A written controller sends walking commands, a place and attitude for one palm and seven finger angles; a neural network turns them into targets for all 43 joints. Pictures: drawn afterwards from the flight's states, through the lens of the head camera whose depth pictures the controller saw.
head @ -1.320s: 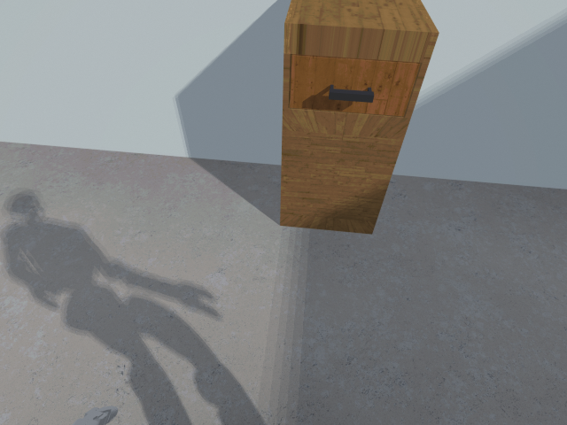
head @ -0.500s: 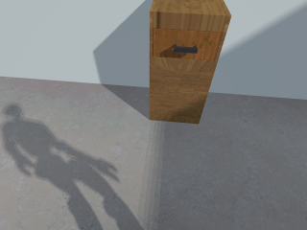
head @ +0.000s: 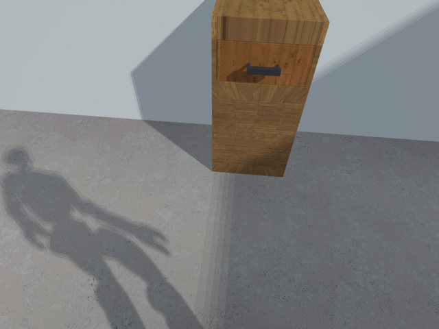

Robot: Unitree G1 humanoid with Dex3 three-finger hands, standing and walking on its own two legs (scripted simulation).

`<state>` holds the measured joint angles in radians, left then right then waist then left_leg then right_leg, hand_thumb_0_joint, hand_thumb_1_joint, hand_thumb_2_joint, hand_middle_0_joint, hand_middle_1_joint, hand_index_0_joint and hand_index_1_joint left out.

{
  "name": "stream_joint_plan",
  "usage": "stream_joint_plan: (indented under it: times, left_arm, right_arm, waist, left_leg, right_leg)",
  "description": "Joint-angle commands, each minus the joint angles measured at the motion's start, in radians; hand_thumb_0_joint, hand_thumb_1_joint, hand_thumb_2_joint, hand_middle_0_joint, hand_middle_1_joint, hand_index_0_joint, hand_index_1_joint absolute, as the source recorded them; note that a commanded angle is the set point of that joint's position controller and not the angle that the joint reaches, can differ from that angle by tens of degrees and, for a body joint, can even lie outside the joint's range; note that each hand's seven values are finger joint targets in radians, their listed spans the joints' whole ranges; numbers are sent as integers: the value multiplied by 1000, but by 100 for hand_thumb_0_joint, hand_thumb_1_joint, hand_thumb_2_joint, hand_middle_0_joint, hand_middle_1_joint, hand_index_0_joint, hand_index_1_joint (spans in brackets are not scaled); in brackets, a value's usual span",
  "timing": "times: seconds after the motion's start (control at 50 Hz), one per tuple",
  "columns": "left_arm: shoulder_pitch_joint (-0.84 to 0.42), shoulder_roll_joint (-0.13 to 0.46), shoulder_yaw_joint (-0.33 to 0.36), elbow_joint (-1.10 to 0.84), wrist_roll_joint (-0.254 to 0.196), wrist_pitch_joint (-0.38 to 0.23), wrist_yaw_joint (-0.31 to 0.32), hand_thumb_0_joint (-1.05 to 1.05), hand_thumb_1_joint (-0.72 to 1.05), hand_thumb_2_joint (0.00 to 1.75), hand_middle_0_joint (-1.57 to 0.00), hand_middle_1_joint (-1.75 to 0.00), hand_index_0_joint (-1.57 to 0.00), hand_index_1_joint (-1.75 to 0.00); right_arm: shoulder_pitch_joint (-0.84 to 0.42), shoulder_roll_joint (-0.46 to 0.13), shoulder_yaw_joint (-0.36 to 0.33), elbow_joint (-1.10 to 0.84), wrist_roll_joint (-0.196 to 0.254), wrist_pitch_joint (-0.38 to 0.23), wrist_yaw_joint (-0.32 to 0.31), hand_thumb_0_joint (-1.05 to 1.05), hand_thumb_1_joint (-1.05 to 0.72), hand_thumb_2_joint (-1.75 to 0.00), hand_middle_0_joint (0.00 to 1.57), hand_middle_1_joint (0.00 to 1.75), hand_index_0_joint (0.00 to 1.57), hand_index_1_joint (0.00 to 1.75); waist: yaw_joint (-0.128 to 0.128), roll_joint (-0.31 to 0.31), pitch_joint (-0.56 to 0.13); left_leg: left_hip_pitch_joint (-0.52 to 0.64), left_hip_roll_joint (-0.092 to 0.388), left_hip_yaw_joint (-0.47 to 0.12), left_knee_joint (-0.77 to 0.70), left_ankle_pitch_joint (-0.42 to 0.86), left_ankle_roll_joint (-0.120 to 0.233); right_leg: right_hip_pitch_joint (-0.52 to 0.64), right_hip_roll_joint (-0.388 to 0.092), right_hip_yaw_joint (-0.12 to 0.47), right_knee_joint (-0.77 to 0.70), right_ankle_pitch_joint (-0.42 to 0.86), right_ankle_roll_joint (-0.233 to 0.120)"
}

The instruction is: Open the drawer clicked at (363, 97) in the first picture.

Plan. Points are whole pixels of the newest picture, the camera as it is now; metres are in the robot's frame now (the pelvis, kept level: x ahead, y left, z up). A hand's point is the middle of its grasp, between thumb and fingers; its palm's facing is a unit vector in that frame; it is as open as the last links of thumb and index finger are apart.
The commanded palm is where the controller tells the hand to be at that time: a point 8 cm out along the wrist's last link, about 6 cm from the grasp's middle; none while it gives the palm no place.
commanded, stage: look at it before walking up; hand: left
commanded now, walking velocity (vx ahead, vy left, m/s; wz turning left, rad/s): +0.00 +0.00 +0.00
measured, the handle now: (263, 68) +1.09 -0.12 -0.06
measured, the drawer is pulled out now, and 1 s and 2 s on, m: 0.00 0.00 0.00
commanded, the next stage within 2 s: walk to a spot facing it in 0.12 s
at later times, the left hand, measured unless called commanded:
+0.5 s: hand out of the picture +0.06 +0.21 -0.17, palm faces -0.11 -0.95 -0.29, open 7.3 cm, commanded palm none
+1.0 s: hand out of the picture +0.07 +0.15 -0.16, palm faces -0.28 -0.93 -0.23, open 7.3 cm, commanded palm none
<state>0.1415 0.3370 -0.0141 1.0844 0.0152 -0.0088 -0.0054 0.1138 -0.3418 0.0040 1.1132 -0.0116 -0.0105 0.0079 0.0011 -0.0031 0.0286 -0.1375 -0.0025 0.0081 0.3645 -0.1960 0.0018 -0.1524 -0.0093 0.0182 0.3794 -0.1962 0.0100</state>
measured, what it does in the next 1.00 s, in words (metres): lifts its left foot, turning right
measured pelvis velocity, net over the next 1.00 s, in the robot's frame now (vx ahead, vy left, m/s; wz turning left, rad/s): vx -0.02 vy -0.03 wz -0.38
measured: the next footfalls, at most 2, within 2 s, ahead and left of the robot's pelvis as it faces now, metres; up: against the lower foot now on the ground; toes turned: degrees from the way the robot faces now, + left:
left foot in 1.14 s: +0.08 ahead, +0.09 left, +0.00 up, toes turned -26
right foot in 1.66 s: +0.19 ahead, -0.26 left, +0.00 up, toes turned -55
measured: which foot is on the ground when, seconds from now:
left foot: down 0.00-0.60, up 0.62-1.00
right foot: down 0.00-1.00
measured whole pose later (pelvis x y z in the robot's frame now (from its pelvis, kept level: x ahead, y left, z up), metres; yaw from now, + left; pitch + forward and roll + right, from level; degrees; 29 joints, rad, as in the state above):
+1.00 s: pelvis -0.02 -0.03 +0.00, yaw -22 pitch +2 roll +1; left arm 0.32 0.19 0.05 0.94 0.03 0.00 -0.01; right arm 0.16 -0.26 -0.07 0.95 -0.03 0.03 0.00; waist 0.05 0.00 0.00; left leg -0.42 0.05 0.00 0.90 -0.37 -0.06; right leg -0.28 0.10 0.15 0.40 -0.14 -0.07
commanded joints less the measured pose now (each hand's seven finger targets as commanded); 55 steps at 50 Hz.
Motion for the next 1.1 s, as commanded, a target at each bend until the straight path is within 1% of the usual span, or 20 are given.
stream_joint_plan:
  times: [0.0,0.24,0.3,0.34,0.4,0.44,0.48,0.5,0.54,0.56,0.58,0.6,0.62,0.64,0.72,0.78,0.86,0.98,1.04,1.08]
  left_arm:
    - [-36,208,44,-61,-3,-19,17,0,90,90,-20,-30,-20,-30]
    - [-38,209,50,-63,-2,-14,16,0,90,90,-20,-30,-20,-30]
    - [22,102,37,-67,-4,20,22,0,90,90,-20,-30,-20,-30]
    - [35,104,46,-89,-1,32,19,0,90,90,-20,-30,-20,-30]
    - [48,93,57,-129,3,46,11,0,90,90,-20,-30,-20,-30]
    - [60,69,64,-149,3,55,5,0,90,90,-20,-30,-20,-30]
    - [77,48,75,-173,3,62,3,0,90,90,-20,-30,-20,-30]
    - [91,40,81,-181,3,64,1,0,90,90,-20,-30,-20,-30]
    - [180,26,87,-172,6,55,-6,0,90,90,-20,-30,-20,-30]
    - [241,45,95,-158,10,46,-7,0,90,90,-20,-30,-20,-30]
    - [262,134,112,-161,24,27,6,0,90,90,-20,-30,-20,-30]
    - [257,183,115,-176,14,24,19,0,90,90,-20,-30,-20,-30]
    - [237,160,116,-188,8,28,27,0,90,90,-20,-30,-20,-30]
    - [181,130,119,-206,8,27,27,0,90,90,-20,-30,-20,-30]
    - [138,74,109,-225,0,16,23,0,90,90,-20,-30,-20,-30]
    - [189,64,116,-208,1,10,19,0,90,90,-20,-30,-20,-30]
    - [221,61,121,-197,6,-2,10,0,90,90,-20,-30,-20,-30]
    - [226,75,126,-199,13,-6,6,0,90,90,-20,-30,-20,-30]
    - [171,84,129,-220,13,0,4,0,90,90,-20,-30,-20,-30]
    - [107,68,128,-239,7,6,1,0,90,90,-20,-30,-20,-30]
  right_arm:
    - [-46,-205,-41,-61,5,-27,-18,0,-90,-90,20,30,20,30]
    - [-40,-202,-43,-60,3,-26,-24,0,-90,-90,20,30,20,30]
    - [28,-88,-30,-64,1,-4,-30,0,-90,-90,20,30,20,30]
    - [42,-98,-44,-87,1,7,-37,0,-90,-90,20,30,20,30]
    - [38,-121,-65,-128,-2,17,-40,0,-90,-90,20,30,20,30]
    - [28,-133,-79,-152,-3,16,-40,0,-90,-90,20,30,20,30]
    - [12,-126,-86,-179,-4,12,-38,0,-90,-90,20,30,20,30]
    - [-5,-121,-88,-195,-6,11,-38,0,-90,-90,20,30,20,30]
    - [-50,-115,-95,-212,-11,15,-37,0,-90,-90,20,30,20,30]
    - [-58,-108,-96,-222,-7,22,-35,0,-90,-90,20,30,20,30]
    - [-23,-27,-85,-239,-1,33,-31,0,-90,-90,20,30,20,30]
    - [-29,6,-75,-269,0,37,-30,0,-90,-90,20,30,20,30]
    - [-16,-16,-84,-263,3,40,-32,0,-90,-90,20,30,20,30]
    - [-23,-15,-86,-254,4,38,-28,0,-90,-90,20,30,20,30]
    - [7,4,-86,-221,-3,36,-27,0,-90,-90,20,30,20,30]
    - [22,11,-84,-222,-12,36,-24,0,-90,-90,20,30,20,30]
    - [-13,10,-86,-250,-16,20,-15,0,-90,-90,20,30,20,30]
    - [-22,22,-82,-279,-8,-6,-11,0,-90,-90,20,30,20,30]
    - [39,28,-80,-275,2,-20,-16,0,-90,-90,20,30,20,30]
    - [169,15,-83,-236,7,-33,-28,0,-90,-90,20,30,20,30]
  waist:
    - [0,1,-63]
    - [-2,9,-56]
    - [-7,-1,-53]
    - [-11,7,-44]
    - [-6,65,-22]
    - [-2,149,-7]
    - [9,187,-15]
    - [20,175,-14]
    - [68,138,-36]
    - [97,42,-50]
    - [93,-293,-29]
    - [78,-382,-17]
    - [64,-257,-34]
    - [47,-228,-18]
    - [17,-79,-54]
    - [34,-86,-104]
    - [51,-111,-69]
    - [65,-136,-63]
    - [36,-163,-65]
    - [-29,-116,-75]
  left_leg:
    - [16,123,-106,-62,117,26]
    - [45,131,-82,-45,150,21]
    - [50,140,-31,13,165,3]
    - [50,156,-22,34,153,7]
    - [27,217,-50,18,99,41]
    - [-10,305,-96,-27,120,100]
    - [-40,382,-110,-40,220,169]
    - [-72,389,-81,-20,235,171]
    - [-114,343,14,122,219,106]
    - [-178,277,76,278,110,45]
    - [-336,113,151,553,-242,-42]
    - [-435,27,53,724,-414,-58]
    - [-412,56,-33,781,-359,-42]
    - [-426,71,-42,799,-295,-40]
    - [-407,77,-39,783,-150,-65]
    - [-423,70,-25,739,-128,-75]
    - [-464,70,-24,660,-148,-77]
    - [-357,32,-11,415,-216,-57]
    - [-174,-2,-5,239,-214,-34]
    - [133,1,-3,27,-122,-17]
  right_leg:
    - [1,-110,91,-60,106,-37]
    - [-10,-104,104,-47,176,-41]
    - [-66,-94,115,19,239,-28]
    - [-115,-77,119,67,243,-28]
    - [-195,-29,94,179,160,-18]
    - [-238,9,41,355,-75,-4]
    - [-248,-7,12,525,-298,8]
    - [-224,-30,18,527,-309,4]
    - [-106,-41,-12,353,-193,-2]
    - [-23,-41,-7,191,-23,-1]
    - [6,-219,312,-38,179,-39]
    - [-37,-351,562,-103,385,-127]
    - [-43,-341,484,-102,258,-188]
    - [-82,-286,472,-115,120,-191]
    - [-48,-198,367,-64,185,-163]
    - [31,-165,379,-95,4,-158]
    - [38,-163,454,-160,-263,-182]
    - [-4,-145,513,-170,-310,-213]
    - [-120,-111,505,-138,-251,-198]
    - [-335,-33,435,-36,-297,-133]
